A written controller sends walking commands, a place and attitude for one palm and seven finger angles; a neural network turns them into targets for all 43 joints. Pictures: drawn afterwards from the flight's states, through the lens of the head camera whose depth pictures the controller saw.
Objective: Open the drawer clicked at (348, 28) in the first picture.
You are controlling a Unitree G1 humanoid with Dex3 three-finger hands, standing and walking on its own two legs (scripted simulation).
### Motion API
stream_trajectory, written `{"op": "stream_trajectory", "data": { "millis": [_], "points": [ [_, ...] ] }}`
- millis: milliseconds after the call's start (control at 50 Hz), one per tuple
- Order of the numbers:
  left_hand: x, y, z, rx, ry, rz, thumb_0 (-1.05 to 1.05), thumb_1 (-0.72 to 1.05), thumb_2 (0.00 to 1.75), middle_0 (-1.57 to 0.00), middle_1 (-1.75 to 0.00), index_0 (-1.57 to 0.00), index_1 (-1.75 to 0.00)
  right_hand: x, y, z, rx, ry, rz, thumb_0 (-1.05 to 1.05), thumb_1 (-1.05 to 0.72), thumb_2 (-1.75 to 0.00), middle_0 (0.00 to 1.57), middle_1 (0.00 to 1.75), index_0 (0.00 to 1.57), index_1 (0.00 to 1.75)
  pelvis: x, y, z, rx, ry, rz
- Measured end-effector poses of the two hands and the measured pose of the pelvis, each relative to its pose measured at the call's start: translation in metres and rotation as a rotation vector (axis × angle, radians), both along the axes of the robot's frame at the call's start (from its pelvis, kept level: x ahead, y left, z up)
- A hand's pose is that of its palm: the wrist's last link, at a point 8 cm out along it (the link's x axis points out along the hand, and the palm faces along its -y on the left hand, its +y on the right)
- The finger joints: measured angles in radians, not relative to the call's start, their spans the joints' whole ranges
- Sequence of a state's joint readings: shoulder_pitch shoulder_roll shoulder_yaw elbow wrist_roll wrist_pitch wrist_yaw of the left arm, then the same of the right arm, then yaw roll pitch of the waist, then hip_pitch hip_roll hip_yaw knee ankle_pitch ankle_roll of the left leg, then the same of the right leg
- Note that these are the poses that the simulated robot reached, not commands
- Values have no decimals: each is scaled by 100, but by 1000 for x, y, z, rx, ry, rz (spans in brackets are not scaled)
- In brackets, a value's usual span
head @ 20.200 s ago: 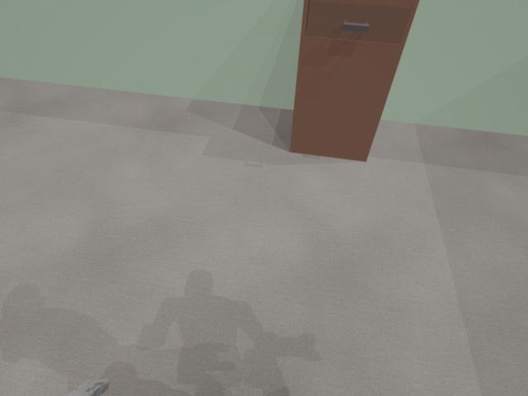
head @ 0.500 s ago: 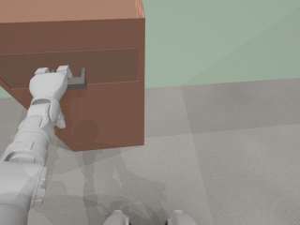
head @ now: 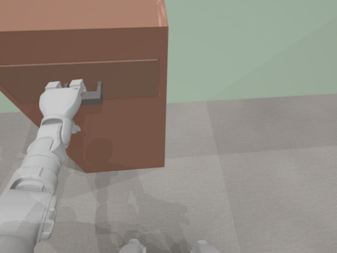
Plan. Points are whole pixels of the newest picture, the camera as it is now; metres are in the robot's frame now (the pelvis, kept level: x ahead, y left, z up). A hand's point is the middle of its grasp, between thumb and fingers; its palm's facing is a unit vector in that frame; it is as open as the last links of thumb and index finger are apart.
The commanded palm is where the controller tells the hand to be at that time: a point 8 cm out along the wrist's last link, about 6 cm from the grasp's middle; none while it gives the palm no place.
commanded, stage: close the thumb around the handle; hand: left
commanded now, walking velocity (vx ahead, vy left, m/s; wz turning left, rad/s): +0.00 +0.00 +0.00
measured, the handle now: (82, 92) +0.52 +0.23 +0.03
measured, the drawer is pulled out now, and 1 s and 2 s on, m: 0.00 0.05 0.17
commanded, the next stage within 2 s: pull the drawer open in 0.36 s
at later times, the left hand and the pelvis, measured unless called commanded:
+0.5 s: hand (71, 113) +0.46 +0.25 +0.01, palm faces -0.07 -0.02 -1.00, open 6.0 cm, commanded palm +0.45 +0.23 +0.06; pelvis -0.01 +0.00 +0.00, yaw +0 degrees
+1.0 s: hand (68, 128) +0.42 +0.25 +0.01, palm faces -0.05 -0.04 -1.00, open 6.0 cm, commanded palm +0.38 +0.23 +0.06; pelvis +0.01 +0.00 +0.01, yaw -1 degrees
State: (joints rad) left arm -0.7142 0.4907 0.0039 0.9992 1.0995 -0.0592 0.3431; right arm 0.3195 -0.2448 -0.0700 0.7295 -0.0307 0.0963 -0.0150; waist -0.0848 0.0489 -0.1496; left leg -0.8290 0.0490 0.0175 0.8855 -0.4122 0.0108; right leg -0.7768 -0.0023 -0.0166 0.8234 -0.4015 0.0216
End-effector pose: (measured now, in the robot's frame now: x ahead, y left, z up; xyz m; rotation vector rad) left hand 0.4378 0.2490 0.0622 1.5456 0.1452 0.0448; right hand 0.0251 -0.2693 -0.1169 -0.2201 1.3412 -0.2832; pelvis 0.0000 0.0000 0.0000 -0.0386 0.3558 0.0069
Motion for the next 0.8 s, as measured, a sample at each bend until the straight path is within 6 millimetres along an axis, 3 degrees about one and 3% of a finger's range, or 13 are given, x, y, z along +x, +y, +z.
{"op": "stream_trajectory", "data": {
  "millis": [260, 600, 800],
  "points": [
    [4, 0, 1, 10, 14, 2, 0, 66, 80, -38, -131, -39, -132, -10, -3, -2, -7, 18, 2, 0, -90, -90, 20, 30, 20, 30, -5, -3, -2, 3, 7, 4],
    [7, 0, 0, 12, 13, 6, 0, 67, 80, -38, -135, -36, -134, -30, -7, 0, -22, 49, -19, 0, -90, -90, 20, 30, 20, 30, -11, -4, -4, 0, 19, 1],
    [-8, 0, 0, -15, 14, -2, 1, 69, 78, -36, -135, -36, -134, -16, 2, 2, 4, 16, -36, 0, -90, -90, 20, 30, 20, 30, 1, 1, 3, 5, -6, -21]
  ]
}}
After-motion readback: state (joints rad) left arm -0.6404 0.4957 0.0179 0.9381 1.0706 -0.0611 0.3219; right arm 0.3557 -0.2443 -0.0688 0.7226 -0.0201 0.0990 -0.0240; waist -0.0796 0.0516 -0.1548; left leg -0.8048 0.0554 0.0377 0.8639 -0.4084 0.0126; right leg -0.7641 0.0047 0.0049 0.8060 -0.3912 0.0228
